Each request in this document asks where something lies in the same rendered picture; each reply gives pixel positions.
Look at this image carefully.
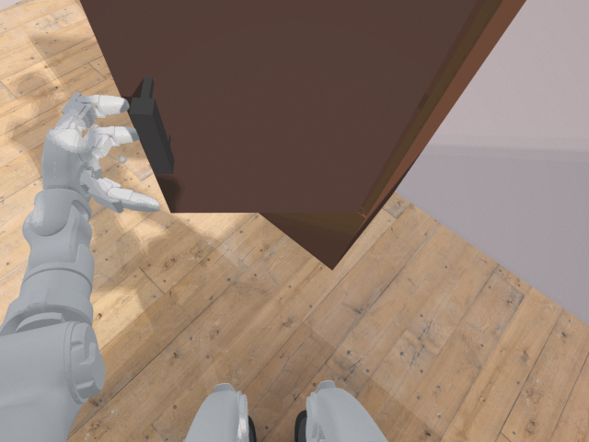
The left robot hand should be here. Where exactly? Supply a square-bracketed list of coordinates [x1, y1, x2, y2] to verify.
[41, 92, 160, 214]

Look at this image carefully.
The robot thigh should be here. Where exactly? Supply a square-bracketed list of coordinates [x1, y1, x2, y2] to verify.
[306, 388, 388, 442]
[184, 390, 248, 442]

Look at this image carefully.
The right robot thigh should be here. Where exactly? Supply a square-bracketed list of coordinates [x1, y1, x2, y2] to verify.
[306, 388, 388, 442]

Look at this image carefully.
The cupboard door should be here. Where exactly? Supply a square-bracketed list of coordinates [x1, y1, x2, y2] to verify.
[80, 0, 478, 213]

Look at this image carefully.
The handle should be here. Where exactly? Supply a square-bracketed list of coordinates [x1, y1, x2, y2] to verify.
[129, 77, 174, 174]

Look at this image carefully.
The left robot forearm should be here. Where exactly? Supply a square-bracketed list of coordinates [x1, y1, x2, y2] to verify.
[0, 189, 95, 336]

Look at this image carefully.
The robot left upper arm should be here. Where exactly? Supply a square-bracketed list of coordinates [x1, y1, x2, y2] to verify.
[0, 320, 105, 442]

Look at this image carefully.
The left robot thigh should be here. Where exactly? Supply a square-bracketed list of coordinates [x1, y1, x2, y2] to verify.
[184, 390, 248, 442]

